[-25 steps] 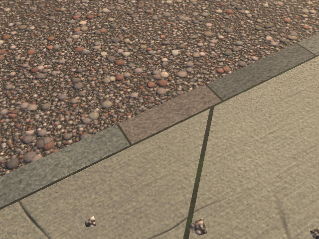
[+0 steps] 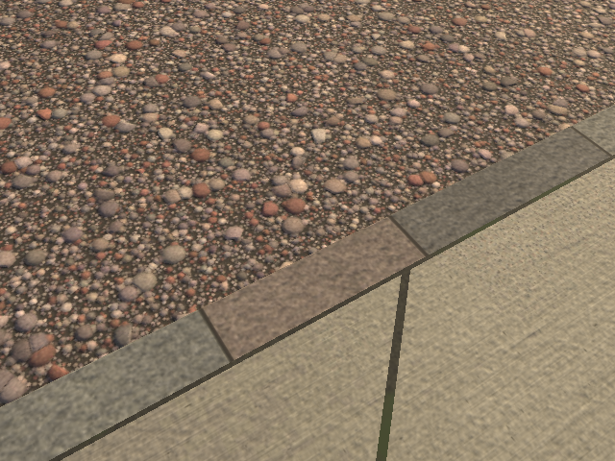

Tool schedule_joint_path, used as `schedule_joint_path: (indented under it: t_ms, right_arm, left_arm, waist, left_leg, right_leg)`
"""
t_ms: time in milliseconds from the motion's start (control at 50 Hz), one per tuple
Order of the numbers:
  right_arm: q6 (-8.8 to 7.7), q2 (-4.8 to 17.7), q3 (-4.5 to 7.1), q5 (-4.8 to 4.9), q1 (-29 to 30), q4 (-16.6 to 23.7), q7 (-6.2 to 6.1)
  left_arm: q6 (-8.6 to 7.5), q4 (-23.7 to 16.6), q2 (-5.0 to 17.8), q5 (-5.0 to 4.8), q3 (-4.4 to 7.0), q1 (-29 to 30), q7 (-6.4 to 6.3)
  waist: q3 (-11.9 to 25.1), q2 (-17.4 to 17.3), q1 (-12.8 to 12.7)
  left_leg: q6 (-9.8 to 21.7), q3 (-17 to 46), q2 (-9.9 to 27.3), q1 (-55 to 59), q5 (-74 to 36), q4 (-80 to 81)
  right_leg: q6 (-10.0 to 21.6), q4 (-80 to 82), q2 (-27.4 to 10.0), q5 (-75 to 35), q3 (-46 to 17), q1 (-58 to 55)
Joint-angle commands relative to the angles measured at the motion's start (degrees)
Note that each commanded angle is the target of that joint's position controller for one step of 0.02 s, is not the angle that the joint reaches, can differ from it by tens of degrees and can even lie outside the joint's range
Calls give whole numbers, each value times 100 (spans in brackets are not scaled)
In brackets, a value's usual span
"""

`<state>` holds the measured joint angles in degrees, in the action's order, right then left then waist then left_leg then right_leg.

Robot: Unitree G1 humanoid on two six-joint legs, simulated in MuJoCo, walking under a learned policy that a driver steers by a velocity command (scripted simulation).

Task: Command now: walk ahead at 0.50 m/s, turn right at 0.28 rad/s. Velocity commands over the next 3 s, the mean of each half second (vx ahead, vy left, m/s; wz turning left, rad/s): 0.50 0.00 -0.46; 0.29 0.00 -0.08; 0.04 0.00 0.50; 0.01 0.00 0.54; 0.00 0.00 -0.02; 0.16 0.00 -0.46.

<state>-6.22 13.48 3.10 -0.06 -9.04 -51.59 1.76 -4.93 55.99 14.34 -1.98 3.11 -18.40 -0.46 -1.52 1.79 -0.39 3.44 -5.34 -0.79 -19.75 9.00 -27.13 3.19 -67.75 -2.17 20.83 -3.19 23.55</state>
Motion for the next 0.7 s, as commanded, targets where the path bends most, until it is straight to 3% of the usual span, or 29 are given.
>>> schedule_joint_path:
  t_ms: [20,80,140,200,320,380,400,420,440,460,480,500,520,540,560,580,620,660,700]
  right_arm:
    - [-105,353,78,-82,-180,72,-7]
    - [-139,572,143,-109,-367,-91,-93]
    - [-104,637,156,-124,-535,-176,-200]
    - [-69,727,160,-100,-598,-186,-277]
    - [145,890,228,12,-1185,-373,-343]
    - [246,1098,290,72,-958,-263,-377]
    - [278,1190,318,95,-863,-214,-399]
    - [310,1273,335,107,-734,-168,-406]
    - [304,1263,319,137,-592,-96,-400]
    - [221,811,187,-58,-724,70,-357]
    - [-24,260,0,7,-1099,366,-238]
    - [-247,792,124,228,-314,495,-152]
    - [-330,843,137,330,-13,628,-124]
    - [-333,788,144,232,-9,548,-168]
    - [-269,864,212,114,-82,507,-204]
    - [-173,865,241,78,-188,512,-198]
    - [-26,740,245,12,-277,529,-215]
    - [44,605,198,-52,-123,560,-248]
    - [44,429,118,-57,146,603,-232]
  left_arm:
    - [84,-239,292,-22,159,-295,-44]
    - [211,-367,251,1,202,-35,-64]
    - [195,-547,252,51,233,418,-22]
    - [164,-724,173,76,196,906,77]
    - [173,-1307,20,79,84,1904,300]
    - [198,-1502,199,65,161,1759,395]
    - [218,-1490,344,56,234,1446,403]
    - [229,-1386,584,33,357,815,395]
    - [235,-1163,959,34,557,-112,319]
    - [280,-1028,1505,48,682,-649,182]
    - [183,-1215,1704,104,656,-453,221]
    - [139,-1188,1181,139,510,-580,251]
    - [88,-1201,915,125,439,-295,246]
    - [54,-1306,758,94,382,166,257]
    - [41,-1400,597,103,325,488,238]
    - [36,-1469,541,147,288,594,209]
    - [14,-1487,661,146,295,611,139]
    - [8,-1418,740,207,296,479,48]
    - [47,-1310,663,209,254,367,-11]
  waist:
    - [322,-762,-24]
    - [45,-591,-64]
    - [-85,-484,15]
    - [-186,-436,143]
    - [-503,-328,473]
    - [-207,-622,181]
    - [34,-762,-40]
    - [391,-813,-415]
    - [860,-619,-916]
    - [1299,547,-817]
    - [2107,1324,-281]
    - [1915,484,-669]
    - [1196,289,-539]
    - [756,-301,-225]
    - [570,-327,-34]
    - [524,-232,116]
    - [403,-181,236]
    - [297,-64,201]
    - [294,127,77]
  left_leg:
    - [675,1375,1489,936,-307,1807]
    - [707,756,1465,867,-966,1990]
    - [636,353,1451,1180,-1343,2027]
    - [505,-83,1390,1365,-1489,2070]
    - [487,-474,1769,2623,-2244,1643]
    - [355,-763,1795,2764,-4494,825]
    - [301,-815,1784,2744,-5399,265]
    - [220,-848,1712,2561,-5770,-641]
    - [10,-920,1437,1860,-5033,-1995]
    - [-221,-851,935,123,-1081,-3929]
    - [-413,355,-272,-1925,2540,-5596]
    - [-233,1154,68,-2553,2225,-5718]
    - [-91,1077,316,-2737,1690,-5330]
    - [-98,1050,581,-2404,1295,-4792]
    - [-167,1024,737,-2017,1076,-4322]
    - [-236,1044,829,-1663,938,-4115]
    - [-450,880,833,-1504,748,-3654]
    - [-599,679,755,-1459,243,-3015]
    - [-569,519,637,-1190,-587,-2030]
  right_leg:
    - [66,-62,-595,-680,-329,910]
    - [2,250,-593,-1247,-425,1376]
    - [-76,1027,-502,-2019,-497,1860]
    - [-83,1948,-436,-2639,-174,1790]
    - [71,2869,-349,-2115,432,2246]
    - [328,3014,60,-1319,955,1362]
    - [450,2976,283,-1030,1112,822]
    - [620,3145,490,-980,1159,-48]
    - [860,3717,614,-1414,930,-1531]
    - [1246,3731,-583,-1718,-936,-3157]
    - [2453,4754,-1794,-804,-4365,-4656]
    - [2077,5140,-1651,-796,-4049,-4562]
    - [1805,5121,-1445,-1144,-3104,-3868]
    - [1579,5161,-1162,-1701,-2413,-2943]
    - [1444,5230,-958,-2142,-1951,-2286]
    - [1404,5350,-830,-2348,-1767,-1862]
    - [1407,5440,-755,-3249,-1365,-1419]
    - [1285,5378,-603,-4648,-720,-1146]
    - [983,5299,-320,-5063,-161,-1015]
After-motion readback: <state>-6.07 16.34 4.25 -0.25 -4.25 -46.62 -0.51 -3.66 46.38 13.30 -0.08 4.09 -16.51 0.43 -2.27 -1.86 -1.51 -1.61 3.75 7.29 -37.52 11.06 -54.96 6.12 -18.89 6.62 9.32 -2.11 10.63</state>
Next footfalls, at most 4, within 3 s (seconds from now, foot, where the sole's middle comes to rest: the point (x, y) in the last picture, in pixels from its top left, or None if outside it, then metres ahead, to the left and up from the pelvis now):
0.44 right None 0.38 -0.16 -0.77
0.92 left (342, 375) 0.67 -0.07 -0.77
1.34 right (423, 423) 0.56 -0.24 -0.77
1.82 left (302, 423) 0.56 0.02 -0.77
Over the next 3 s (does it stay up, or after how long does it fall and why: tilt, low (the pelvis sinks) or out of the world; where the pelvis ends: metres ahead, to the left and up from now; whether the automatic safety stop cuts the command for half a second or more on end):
stays up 0.64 -0.08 0.01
